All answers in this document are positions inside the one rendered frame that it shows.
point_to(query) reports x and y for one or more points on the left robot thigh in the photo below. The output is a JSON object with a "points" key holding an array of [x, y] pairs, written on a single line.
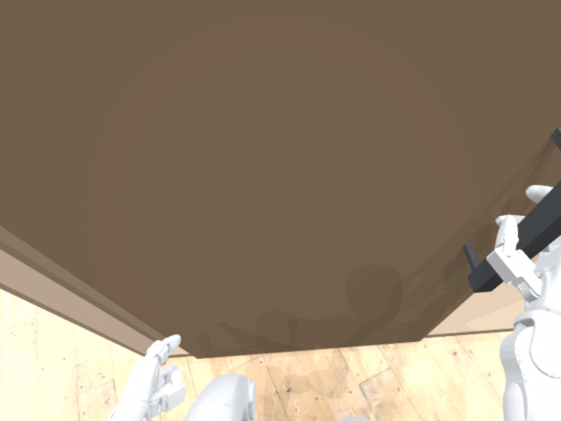
{"points": [[229, 397]]}

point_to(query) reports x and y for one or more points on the wardrobe door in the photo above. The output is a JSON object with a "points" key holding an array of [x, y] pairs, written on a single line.
{"points": [[270, 176], [18, 249]]}

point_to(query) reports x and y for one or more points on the handle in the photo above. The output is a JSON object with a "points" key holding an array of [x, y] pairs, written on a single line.
{"points": [[535, 232]]}

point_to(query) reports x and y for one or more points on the robot left hand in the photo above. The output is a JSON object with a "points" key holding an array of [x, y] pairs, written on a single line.
{"points": [[162, 390]]}

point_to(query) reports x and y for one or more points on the robot right hand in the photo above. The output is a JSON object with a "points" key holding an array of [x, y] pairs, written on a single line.
{"points": [[515, 266]]}

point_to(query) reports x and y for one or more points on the right robot forearm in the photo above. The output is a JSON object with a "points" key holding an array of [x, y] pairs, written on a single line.
{"points": [[531, 359]]}

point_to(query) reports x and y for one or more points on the left robot forearm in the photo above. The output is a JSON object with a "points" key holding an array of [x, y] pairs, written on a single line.
{"points": [[131, 410]]}

